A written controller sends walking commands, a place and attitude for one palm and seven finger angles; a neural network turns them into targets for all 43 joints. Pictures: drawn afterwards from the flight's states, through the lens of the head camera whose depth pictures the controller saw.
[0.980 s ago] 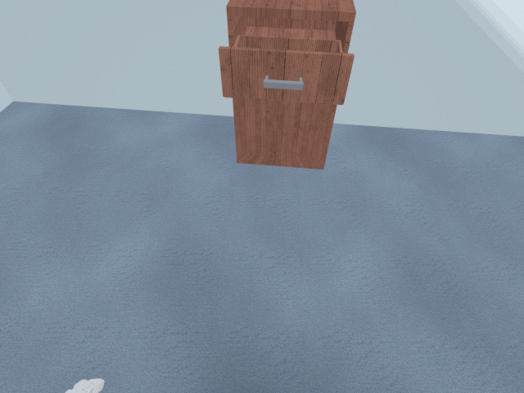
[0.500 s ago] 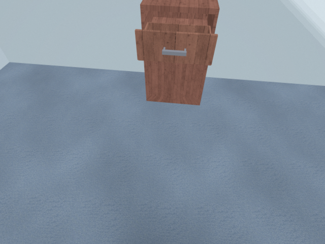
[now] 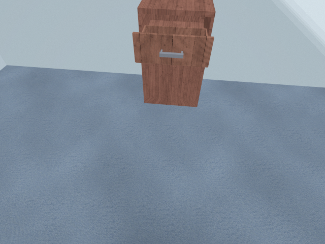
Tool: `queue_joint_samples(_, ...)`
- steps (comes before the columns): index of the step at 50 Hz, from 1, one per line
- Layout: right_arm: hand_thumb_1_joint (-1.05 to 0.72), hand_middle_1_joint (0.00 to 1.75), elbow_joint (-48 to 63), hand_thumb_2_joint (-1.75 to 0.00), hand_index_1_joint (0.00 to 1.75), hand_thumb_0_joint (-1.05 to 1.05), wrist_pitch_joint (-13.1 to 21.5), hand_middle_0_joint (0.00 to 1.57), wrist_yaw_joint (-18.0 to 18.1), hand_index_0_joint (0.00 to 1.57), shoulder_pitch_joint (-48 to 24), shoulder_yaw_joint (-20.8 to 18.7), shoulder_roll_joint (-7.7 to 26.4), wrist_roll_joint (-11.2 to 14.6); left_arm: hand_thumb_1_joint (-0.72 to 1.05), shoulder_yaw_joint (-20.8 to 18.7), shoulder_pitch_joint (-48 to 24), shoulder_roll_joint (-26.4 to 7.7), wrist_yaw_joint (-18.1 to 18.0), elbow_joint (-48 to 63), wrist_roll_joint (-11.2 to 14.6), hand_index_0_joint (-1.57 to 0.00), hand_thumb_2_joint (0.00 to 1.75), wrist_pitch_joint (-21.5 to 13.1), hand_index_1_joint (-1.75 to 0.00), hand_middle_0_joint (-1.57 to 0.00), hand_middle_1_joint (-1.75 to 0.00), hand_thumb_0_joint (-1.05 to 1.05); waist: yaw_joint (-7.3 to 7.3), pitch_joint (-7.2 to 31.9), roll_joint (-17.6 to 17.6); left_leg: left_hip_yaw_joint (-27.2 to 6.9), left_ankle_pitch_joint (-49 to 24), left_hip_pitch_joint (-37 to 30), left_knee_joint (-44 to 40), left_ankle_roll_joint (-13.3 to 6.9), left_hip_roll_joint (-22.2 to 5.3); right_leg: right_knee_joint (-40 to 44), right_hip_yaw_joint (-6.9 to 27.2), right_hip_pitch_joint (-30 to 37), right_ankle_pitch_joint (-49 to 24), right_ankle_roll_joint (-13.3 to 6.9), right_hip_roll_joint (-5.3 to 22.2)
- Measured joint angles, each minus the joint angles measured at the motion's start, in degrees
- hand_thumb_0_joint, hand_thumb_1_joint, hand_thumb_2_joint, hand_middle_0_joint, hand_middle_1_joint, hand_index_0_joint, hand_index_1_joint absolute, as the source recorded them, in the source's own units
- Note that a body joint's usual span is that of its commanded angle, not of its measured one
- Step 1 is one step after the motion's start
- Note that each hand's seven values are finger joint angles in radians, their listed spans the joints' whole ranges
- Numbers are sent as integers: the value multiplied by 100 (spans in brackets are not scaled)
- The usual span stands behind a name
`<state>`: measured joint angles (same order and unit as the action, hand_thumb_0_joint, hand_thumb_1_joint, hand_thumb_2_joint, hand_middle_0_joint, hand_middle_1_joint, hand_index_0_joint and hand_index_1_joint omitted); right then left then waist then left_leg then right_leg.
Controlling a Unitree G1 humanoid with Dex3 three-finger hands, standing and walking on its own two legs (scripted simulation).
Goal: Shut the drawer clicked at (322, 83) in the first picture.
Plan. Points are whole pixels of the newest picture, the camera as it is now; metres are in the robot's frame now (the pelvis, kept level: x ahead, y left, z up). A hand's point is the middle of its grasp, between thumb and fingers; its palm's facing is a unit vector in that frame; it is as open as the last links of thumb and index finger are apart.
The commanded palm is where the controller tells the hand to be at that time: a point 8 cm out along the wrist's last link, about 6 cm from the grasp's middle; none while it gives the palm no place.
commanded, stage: look at it before walking up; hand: left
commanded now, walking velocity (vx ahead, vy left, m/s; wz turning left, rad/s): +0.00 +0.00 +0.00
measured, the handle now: (171, 53) +1.11 +0.00 -0.08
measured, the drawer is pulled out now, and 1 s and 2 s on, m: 0.30 0.30 0.30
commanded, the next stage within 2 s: walk to a spot facing it in 0.46 s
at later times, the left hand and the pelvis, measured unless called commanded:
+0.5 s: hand out of the picture +0.07 +0.25 -0.16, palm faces -0.03 -0.95 -0.33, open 7.4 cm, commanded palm none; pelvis +0.00 +0.01 +0.00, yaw +0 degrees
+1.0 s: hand out of the picture +0.07 +0.15 -0.18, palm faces -0.05 -0.98 -0.20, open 7.4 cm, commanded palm none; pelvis +0.08 -0.03 -0.02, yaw -8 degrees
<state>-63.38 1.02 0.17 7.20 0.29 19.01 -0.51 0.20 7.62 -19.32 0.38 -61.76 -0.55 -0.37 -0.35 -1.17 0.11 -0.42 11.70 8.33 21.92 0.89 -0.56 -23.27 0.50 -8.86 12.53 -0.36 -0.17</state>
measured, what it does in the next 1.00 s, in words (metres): lifts its left foot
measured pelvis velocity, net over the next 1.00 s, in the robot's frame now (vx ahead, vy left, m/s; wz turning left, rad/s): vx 0.08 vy -0.03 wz -0.15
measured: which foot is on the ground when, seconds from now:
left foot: down 0.00-0.90, up 0.92-1.00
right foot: down 0.00-1.00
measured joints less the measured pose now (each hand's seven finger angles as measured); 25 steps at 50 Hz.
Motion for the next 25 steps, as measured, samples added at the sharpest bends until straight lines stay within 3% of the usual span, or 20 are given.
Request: queue_joint_samples(25, -90, 30, -40, -90, 30, 1, 14, 20, 6, 21, -4, 8, 8, 13, 90, -3, 122, -9, 5, -83, -8, -20, 89, 20, -30, -20, -30, 1, 36, -45, 28, 27, -57, -63, -127, -39, 30, 147, 27, 67, -74, 44, 32)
